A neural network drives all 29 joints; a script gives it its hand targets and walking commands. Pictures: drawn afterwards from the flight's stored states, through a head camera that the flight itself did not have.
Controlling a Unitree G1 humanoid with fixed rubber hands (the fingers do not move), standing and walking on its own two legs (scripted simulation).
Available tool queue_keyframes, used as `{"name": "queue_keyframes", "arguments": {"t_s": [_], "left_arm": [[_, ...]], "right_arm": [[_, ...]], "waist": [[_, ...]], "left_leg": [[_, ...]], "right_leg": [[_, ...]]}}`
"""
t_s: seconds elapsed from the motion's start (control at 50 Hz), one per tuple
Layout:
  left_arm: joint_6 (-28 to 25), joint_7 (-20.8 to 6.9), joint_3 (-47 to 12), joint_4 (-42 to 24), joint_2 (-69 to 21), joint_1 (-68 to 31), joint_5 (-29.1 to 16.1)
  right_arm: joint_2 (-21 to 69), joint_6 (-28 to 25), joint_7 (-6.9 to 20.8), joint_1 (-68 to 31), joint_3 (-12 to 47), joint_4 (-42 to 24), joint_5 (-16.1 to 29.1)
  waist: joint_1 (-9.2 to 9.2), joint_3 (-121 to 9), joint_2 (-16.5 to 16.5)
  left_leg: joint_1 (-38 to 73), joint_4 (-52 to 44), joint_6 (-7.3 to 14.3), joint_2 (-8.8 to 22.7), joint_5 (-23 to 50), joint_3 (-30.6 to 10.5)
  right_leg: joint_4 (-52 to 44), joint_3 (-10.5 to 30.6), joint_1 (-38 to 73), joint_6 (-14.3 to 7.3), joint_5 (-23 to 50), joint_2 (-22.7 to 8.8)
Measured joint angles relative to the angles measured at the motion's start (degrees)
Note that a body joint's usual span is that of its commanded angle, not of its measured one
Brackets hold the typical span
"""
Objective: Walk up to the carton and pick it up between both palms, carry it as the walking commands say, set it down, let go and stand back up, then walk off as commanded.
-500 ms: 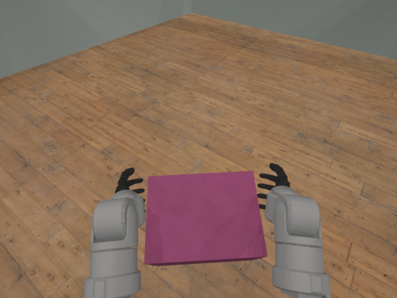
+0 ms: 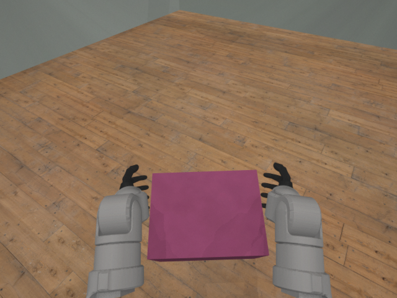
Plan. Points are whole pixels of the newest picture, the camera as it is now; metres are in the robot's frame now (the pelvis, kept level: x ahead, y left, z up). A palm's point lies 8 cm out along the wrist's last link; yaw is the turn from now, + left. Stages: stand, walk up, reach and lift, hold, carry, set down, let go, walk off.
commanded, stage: carry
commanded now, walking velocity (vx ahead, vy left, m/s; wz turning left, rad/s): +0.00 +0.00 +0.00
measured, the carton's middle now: (205, 218) +0.32 -0.01 -0.02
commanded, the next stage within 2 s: hold in 1.40 s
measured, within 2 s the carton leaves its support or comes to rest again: neither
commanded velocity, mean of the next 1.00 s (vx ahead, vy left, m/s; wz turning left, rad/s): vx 0.00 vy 0.00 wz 0.00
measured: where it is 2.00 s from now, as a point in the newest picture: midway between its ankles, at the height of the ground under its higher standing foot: outside the picture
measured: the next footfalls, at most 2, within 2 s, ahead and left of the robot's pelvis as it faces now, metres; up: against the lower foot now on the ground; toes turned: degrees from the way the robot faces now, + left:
right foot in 0.36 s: +0.06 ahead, -0.10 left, +0.00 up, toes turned +0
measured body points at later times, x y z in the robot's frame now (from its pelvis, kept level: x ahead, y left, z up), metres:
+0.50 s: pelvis -0.01 +0.00 +0.00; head -0.04 -0.01 +0.45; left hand +0.29 +0.15 +0.08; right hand +0.29 -0.16 +0.08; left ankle +0.07 +0.13 -0.73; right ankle +0.02 -0.10 -0.73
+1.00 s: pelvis +0.01 +0.03 +0.01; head -0.01 +0.03 +0.46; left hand +0.30 +0.18 +0.06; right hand +0.30 -0.13 +0.06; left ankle +0.07 +0.13 -0.73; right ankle +0.02 -0.10 -0.73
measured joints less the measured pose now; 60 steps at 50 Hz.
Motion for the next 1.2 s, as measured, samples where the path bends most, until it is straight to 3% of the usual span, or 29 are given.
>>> {"name": "queue_keyframes", "arguments": {"t_s": [0.08, 0.18, 0.22, 0.26, 0.3, 0.34, 0.36, 0.4, 0.44, 0.56, 0.78, 1.2], "left_arm": [[-0.1, -0.3, 0.3, -0.2, 0.2, -0.1, -0.3], [-0.3, 0.2, -0.3, -0.5, -0.1, 0.9, 0.1], [-0.2, -0.4, -0.2, -1.0, 0.2, 1.6, 0.0], [-0.2, -1.9, 0.1, -1.1, 0.5, 2.4, 0.1], [-0.2, -2.9, -0.2, -1.1, 0.7, 3.2, 0.1], [0.3, -3.0, -0.5, -2.0, 0.8, 3.4, 0.1], [0.1, -3.5, -0.2, -2.0, 0.6, 3.0, 0.8], [-1.7, -4.8, -0.2, -0.4, 0.5, 2.7, 2.0], [-1.2, -4.0, -1.7, -2.4, 0.8, 3.5, 0.9], [-1.1, -6.8, -1.9, -3.3, 1.0, 4.2, 1.9], [-5.6, -13.9, -1.9, -2.1, 1.8, 7.6, 5.0], [-16.8, -15.5, -4.0, -0.1, 2.7, 13.4, 4.8]], "right_arm": [[0.1, -0.3, 1.1, -0.3, -0.3, 0.2, -0.5], [-0.1, -0.5, 2.2, 0.4, -0.2, 0.3, -0.8], [-0.3, -0.5, 1.7, 0.7, 0.6, 0.2, -0.1], [-0.5, -0.2, 1.2, 1.3, 1.4, 0.0, 0.4], [-0.7, 0.0, 1.1, 2.1, 1.8, -0.2, 0.7], [-0.7, 0.1, 2.5, 2.2, 1.5, -0.4, 0.1], [-0.6, -0.4, 4.1, 1.7, 1.0, 0.1, -0.8], [-0.8, -2.5, 8.1, 1.6, -0.2, 1.7, -3.2], [-1.1, -1.9, 8.0, 3.4, 0.5, -1.4, -2.6], [-1.5, -1.2, 8.2, 4.6, 1.6, -3.4, -2.5], [-2.1, -6.0, 14.2, 7.2, 1.9, -0.7, -4.5], [-3.1, -17.0, 16.1, 13.1, 3.9, 1.5, -4.3]], "waist": [[0.84, 0.5, -0.4], [0.92, 0.2, -0.2], [0.24, 0.5, -0.5], [-0.46, 0.4, 0.7], [-0.39, -0.2, 1.1], [0.35, -1.1, 0.7], [0.93, -1.6, 0.2], [1.39, -2.0, 1.3], [1.35, -1.8, 1.7], [1.21, -2.6, 1.6], [1.57, -3.3, 0.4], [1.34, -2.4, 0.2]], "left_leg": [[-1.1, 3.0, -0.1, 0.0, -2.5, -0.1], [-2.4, 8.2, 2.6, -0.6, -7.5, 0.3], [-2.2, 7.0, 2.7, -0.6, -4.9, 0.6], [-2.0, 5.1, 1.9, 0.4, -0.7, 0.2], [-1.4, 2.6, 0.6, 0.8, 3.0, -0.2], [-1.3, 1.5, -0.2, 0.6, 3.5, -0.2], [-1.7, 1.8, -0.4, 0.3, 3.2, 0.1], [-1.8, 1.9, -0.7, 0.8, 2.8, -0.2], [-1.0, 0.4, -0.7, 0.6, 2.9, -0.5], [0.7, -3.4, -0.3, 0.2, 5.6, -0.3], [1.5, -4.0, 0.6, -0.6, 4.9, 0.2], [1.7, -2.7, 1.8, -1.3, 3.1, 1.0]], "right_leg": [[1.9, 0.1, -0.8, -0.9, 0.7, -0.1], [2.2, 0.1, -1.8, -0.5, 5.0, 0.0], [4.4, 0.5, -2.9, 0.2, -0.7, 0.0], [13.4, 0.8, -4.7, 0.9, -8.6, 1.6], [18.5, 0.3, -3.1, 0.5, -10.9, 2.8], [10.9, -0.2, 3.0, 0.1, -10.3, 3.2], [5.4, 0.0, 5.7, -0.8, -7.5, 3.2], [3.7, -0.4, 6.1, -2.5, -3.7, 3.7], [2.9, -0.8, 6.7, -2.8, -3.8, 3.6], [-0.1, -0.8, 8.2, -2.1, -3.0, 3.4], [-1.4, -0.3, 9.2, -1.1, -3.1, 2.7], [-1.0, 0.5, 9.7, 0.1, -4.1, 1.8]]}}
